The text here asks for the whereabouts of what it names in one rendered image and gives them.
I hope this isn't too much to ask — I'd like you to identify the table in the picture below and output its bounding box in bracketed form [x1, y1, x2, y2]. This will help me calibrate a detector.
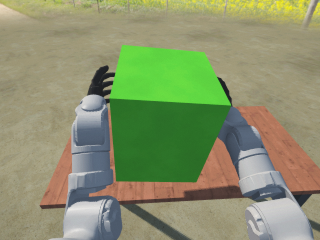
[39, 106, 320, 209]

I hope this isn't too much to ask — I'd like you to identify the right robot upper arm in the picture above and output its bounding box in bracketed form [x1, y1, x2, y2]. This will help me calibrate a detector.
[245, 197, 314, 240]

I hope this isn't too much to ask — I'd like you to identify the left robot forearm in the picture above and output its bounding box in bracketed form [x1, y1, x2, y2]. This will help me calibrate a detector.
[63, 94, 114, 234]

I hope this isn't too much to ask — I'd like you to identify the robot left hand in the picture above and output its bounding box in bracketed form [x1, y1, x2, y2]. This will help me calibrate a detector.
[87, 65, 116, 104]

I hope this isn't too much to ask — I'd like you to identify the left robot upper arm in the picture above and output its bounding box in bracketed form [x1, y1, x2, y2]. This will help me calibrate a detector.
[49, 195, 123, 240]

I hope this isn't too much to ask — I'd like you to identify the carton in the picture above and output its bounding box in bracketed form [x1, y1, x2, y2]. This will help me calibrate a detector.
[109, 45, 232, 183]

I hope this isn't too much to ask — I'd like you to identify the robot right hand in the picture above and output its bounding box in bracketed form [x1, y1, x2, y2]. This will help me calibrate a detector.
[217, 77, 232, 107]

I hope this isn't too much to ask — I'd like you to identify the right robot forearm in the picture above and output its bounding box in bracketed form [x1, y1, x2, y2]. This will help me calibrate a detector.
[217, 106, 314, 238]

